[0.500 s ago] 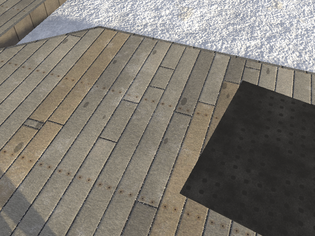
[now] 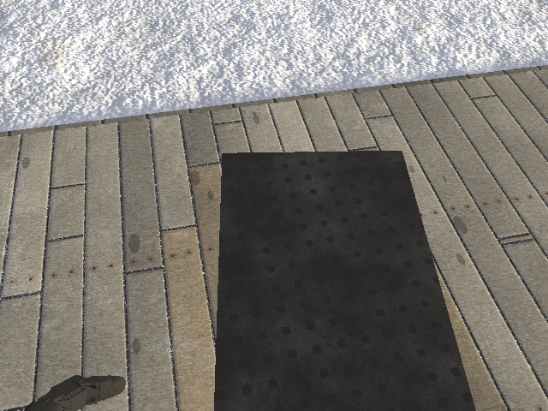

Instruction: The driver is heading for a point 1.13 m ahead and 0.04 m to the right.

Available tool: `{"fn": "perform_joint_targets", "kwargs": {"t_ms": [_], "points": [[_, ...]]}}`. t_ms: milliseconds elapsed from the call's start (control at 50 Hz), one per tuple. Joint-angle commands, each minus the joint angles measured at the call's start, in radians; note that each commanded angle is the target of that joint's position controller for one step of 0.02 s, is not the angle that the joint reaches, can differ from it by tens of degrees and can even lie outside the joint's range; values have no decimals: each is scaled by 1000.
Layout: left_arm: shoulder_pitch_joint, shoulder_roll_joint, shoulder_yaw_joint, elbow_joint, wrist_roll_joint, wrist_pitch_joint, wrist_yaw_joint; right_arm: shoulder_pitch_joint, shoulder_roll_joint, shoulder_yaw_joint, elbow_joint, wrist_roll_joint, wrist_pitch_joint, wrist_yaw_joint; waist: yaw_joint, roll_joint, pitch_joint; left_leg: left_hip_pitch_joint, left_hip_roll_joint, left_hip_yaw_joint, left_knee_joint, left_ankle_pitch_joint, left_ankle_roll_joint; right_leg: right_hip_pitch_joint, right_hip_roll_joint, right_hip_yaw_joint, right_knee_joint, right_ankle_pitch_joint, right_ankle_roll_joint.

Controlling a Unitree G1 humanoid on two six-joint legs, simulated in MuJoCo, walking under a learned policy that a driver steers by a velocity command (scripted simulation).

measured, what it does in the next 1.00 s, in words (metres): walks ahead: right foot, then left foot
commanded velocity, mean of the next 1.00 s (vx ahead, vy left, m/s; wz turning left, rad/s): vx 0.99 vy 0.00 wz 0.05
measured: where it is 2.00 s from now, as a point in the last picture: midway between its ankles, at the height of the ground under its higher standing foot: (259, 169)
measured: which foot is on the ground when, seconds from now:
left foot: down 0.00-0.08, up 0.10-0.50, down 0.52-1.00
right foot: up 0.00-0.04, down 0.06-0.54, up 0.56-0.96, down 0.98-1.00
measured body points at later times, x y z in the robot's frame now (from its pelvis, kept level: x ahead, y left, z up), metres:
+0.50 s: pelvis +0.44 -0.01 +0.01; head +0.47 -0.03 +0.46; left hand +0.53 +0.25 -0.11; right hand +0.62 -0.30 -0.04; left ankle +0.67 +0.04 -0.70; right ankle +0.21 -0.05 -0.71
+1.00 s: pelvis +0.91 -0.08 +0.00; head +0.94 -0.07 +0.45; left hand +1.20 +0.14 +0.00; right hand +0.86 -0.35 -0.12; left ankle +0.67 +0.02 -0.70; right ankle +1.08 -0.21 -0.71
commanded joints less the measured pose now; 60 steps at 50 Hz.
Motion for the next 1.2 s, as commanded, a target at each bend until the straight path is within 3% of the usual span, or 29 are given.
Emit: {"fn": "perform_joint_targets", "kwargs": {"t_ms": [20, 60, 80, 100, 120, 140, 160, 220, 280, 340, 420, 480, 520, 540, 560, 580, 600, 620, 640, 720, 820, 920, 980, 1000, 1020, 1060, 1080, 1160, 1200], "points": [[60, 94, 33, -70, -18, -7, -8, -104, -279, -63, -88, 9, 16, -30, 182, 213, 12, -149, 261, -37, 236, 1700, 33, 308, 118, -124, -31, -121, -59], [499, 245, 108, 42, -5, 21, 19, -226, -291, -70, -139, 20, 14, -12, 396, 185, -175, -388, 235, -83, 761, 1608, 77, 879, 118, -2, -132, -148, -142], [556, 263, 124, 78, -7, 41, 51, -314, -160, -38, -159, 29, -21, 4, 404, -104, -102, -722, 8, -106, 1258, 473, 44, 1081, 49, 158, -226, -110, -191], [391, 295, 93, 16, 36, 14, 44, -109, -20, 13, -243, 38, -79, 22, 142, -288, -249, -1129, -85, -358, 1535, -96, 28, 1296, -158, 774, -324, -413, -401], [404, 198, 81, -14, 50, -5, 49, -246, -109, 10, -288, 58, -122, 32, 230, -112, -336, -1174, -51, -511, 1475, 13, 75, 1252, -211, 987, -541, -724, -396], [407, 164, 71, 1, 61, -32, 45, -327, -141, 0, -315, 87, -130, 33, 183, 28, -145, -1184, -19, -497, 1350, 68, 95, 1067, -209, 970, -638, -736, -334], [333, 131, 59, 0, 52, -49, 39, -311, -132, 0, -296, 68, -119, 25, 110, 156, -65, -1116, 38, -500, 1230, 120, 96, 893, -186, 889, -637, -660, -290], [200, 110, 48, -27, 42, -55, 58, -250, -147, -14, -257, 22, -67, 25, 11, 104, 53, -938, 92, -490, 1030, 169, 29, 535, -42, 661, -658, -464, -257], [219, 96, 39, -2, 29, -56, 89, -403, -103, 4, -314, -11, -57, 24, 64, 49, 111, -843, 92, -390, 730, 362, -23, 343, 40, 453, -661, -255, -219], [315, 88, 34, 58, 26, -57, 97, -529, -28, 31, -329, 1, -67, 44, 179, -15, 70, -650, 55, -305, 452, 743, -16, 305, 55, 331, -656, -231, -149], [416, 85, 25, 126, 28, -56, 81, -669, -75, 12, -367, 45, -69, 59, 263, -39, 92, -859, 35, -291, 265, 666, 52, 708, -52, 333, -630, -64, -123], [368, 139, 34, 152, 67, -40, 87, -518, -154, -28, -344, 69, -66, 70, 143, -105, -15, -798, -18, -263, 303, 498, 138, 935, -135, 275, -465, 578, -74], [245, 182, 40, 122, 100, -25, 90, -141, -218, -63, -263, 83, -35, 59, -83, -111, -210, -405, -40, -253, 357, 446, 195, 838, -121, 194, -40, 934, -39], [208, 134, 24, 87, 119, -32, 99, 93, -256, -62, -202, 72, -16, 53, -151, 61, -336, -61, 62, -449, 435, 302, 223, 572, -55, 160, 364, 493, -13], [408, -8, -16, 68, 54, -63, 73, 54, -282, -67, -177, 46, -35, 76, 34, 522, -401, 202, 270, -1125, 153, -143, 427, 141, 153, 212, 647, -469, 61], [331, 90, -13, 67, 23, -93, 66, 7, -158, -49, -201, 29, -31, 72, -17, 327, -324, 204, 270, -1253, 27, -328, 383, 14, 87, 283, 645, -428, 25], [188, 130, -8, 33, 12, -111, 58, -34, -134, -44, -214, 15, -28, 67, -29, 172, -191, 75, 254, -1118, 35, -190, 350, -11, 48, 280, 596, -370, 9], [96, 106, -16, 10, 37, -125, 62, -63, -150, -46, -214, 15, -29, 77, -3, -23, -100, -83, 202, -1030, 18, -29, 334, 32, 30, 264, 509, -353, 1], [30, 89, -16, 1, 74, -133, 66, -58, -143, -43, -195, 21, -32, 88, 5, -67, -44, -197, 133, -861, 42, 245, 313, 102, 9, 250, 397, -360, -1], [93, 76, -11, -5, 69, -109, 76, -131, -115, -29, -197, 54, -33, 70, 115, 28, 32, -377, 90, -856, -44, 206, 366, 110, -19, 249, 210, -331, 91], [-192, 10, -29, -110, 83, -126, 68, -46, -137, -39, -141, 58, -17, 33, 8, 64, 108, -643, 2, -720, -70, 360, 279, 307, 55, 165, -208, 88, 141], [-243, 79, 13, -155, 33, -133, 72, 5, -117, -43, -78, 79, -3, 28, 9, 127, 54, -473, 23, -788, 51, 478, 213, 461, 87, 215, -392, 104, 126], [103, 165, 64, -114, 10, -132, 96, -88, -167, -58, -112, 42, 22, 30, 224, 165, -212, -436, 9, -751, 495, 894, 157, 859, 21, 221, -328, -58, 59], [352, 226, 72, -78, 25, -112, 110, -93, -87, -33, -148, 0, 28, 29, 286, 52, -410, -595, -50, -664, 841, 598, 131, 1179, -160, 379, -216, -157, 8], [360, 260, 70, -31, 48, -111, 84, 94, 24, 11, -170, 66, 22, 32, 157, -503, -584, -933, -165, -571, 1203, -95, 65, 1447, -440, 980, -379, -240, -213], [270, 66, 34, -60, 66, -84, 85, -84, -133, -12, -172, 63, 39, 13, 210, -184, -327, -1046, -28, -510, 1277, -21, 48, 1214, -323, 750, -411, -72, -138], [259, 74, 32, -24, 71, -72, 78, -270, -136, -12, -213, 15, 37, 12, 234, 19, -137, -984, -10, -435, 1201, -37, 48, 965, -235, 514, -428, 358, -84], [128, 34, 7, 44, 58, -80, 74, -216, -42, 0, -240, 54, 49, 31, 62, -38, -54, -917, 61, -448, 938, -40, 34, 682, -206, 384, -500, 466, -124], [86, 117, 30, 57, 41, -73, 78, -257, -36, 13, -251, 35, 41, 43, 61, -30, -57, -785, 56, -402, 681, 158, 36, 563, -197, 292, -544, 503, -122]]}}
